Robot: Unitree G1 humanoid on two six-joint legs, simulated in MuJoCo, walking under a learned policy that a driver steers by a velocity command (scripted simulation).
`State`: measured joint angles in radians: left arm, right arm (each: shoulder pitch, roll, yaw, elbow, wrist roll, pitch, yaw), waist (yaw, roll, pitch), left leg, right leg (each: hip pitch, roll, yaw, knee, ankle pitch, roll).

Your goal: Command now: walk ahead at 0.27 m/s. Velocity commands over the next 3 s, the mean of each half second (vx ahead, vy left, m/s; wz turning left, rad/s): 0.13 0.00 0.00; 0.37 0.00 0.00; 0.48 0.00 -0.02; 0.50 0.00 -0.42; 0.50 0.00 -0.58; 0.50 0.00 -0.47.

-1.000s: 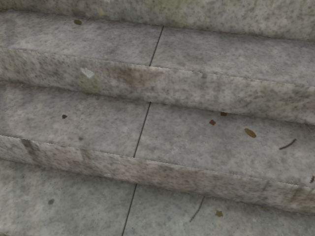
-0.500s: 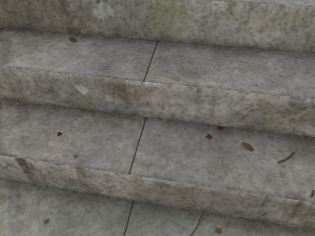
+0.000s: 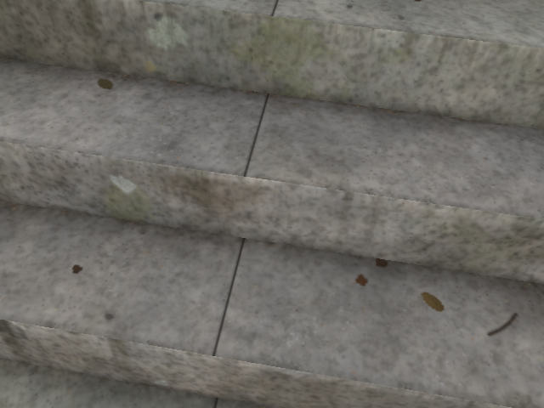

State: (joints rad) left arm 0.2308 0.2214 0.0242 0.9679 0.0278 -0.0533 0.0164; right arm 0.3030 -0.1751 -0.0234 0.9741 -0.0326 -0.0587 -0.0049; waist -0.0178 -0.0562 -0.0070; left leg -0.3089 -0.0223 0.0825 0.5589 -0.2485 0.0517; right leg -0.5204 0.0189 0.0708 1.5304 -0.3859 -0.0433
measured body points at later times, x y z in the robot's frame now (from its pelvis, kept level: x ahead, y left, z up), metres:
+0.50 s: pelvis +0.09 -0.07 +0.05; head +0.12 -0.08 +0.50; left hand +0.31 +0.09 -0.04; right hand +0.05 -0.31 -0.11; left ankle +0.04 +0.08 -0.69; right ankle +0.17 -0.18 -0.54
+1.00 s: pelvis +0.23 -0.06 +0.20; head +0.21 -0.05 +0.65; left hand +0.18 +0.16 +0.04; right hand +0.34 -0.29 +0.08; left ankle +0.28 +0.04 -0.48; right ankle +0.16 -0.18 -0.54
